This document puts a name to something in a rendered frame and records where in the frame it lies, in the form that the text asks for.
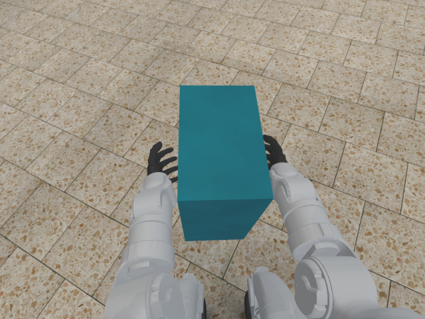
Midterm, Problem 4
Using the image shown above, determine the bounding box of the robot left hand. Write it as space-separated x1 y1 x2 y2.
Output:
147 142 178 183

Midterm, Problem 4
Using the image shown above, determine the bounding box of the carton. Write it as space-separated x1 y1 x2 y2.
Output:
177 85 274 241

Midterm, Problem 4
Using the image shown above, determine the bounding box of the left robot forearm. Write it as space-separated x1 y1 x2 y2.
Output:
104 172 177 313

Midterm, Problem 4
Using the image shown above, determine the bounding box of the robot left thigh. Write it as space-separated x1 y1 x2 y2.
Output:
177 278 204 319

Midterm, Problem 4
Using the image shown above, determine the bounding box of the right robot shin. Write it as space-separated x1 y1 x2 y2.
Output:
250 266 268 319

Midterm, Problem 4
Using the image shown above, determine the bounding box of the robot right upper arm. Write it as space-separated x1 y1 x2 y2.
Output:
294 256 425 319

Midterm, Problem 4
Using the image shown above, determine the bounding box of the robot right hand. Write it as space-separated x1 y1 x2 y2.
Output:
263 135 287 170

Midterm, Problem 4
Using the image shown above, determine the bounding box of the robot left upper arm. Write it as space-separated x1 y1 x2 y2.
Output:
104 271 186 319

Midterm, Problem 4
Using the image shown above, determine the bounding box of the right robot forearm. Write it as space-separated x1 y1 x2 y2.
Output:
270 162 378 300

